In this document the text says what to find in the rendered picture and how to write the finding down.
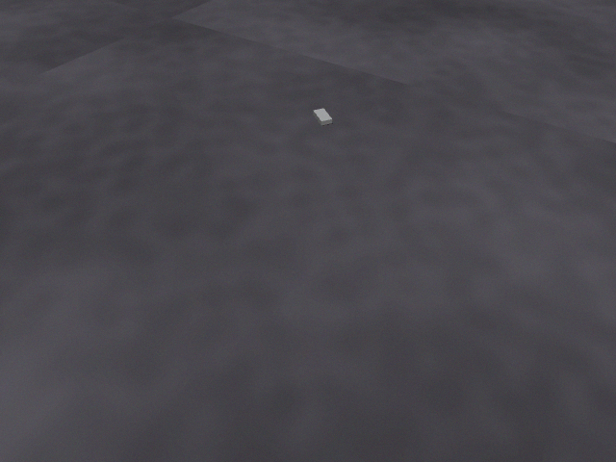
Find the small box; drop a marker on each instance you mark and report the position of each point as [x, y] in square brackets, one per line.
[322, 116]

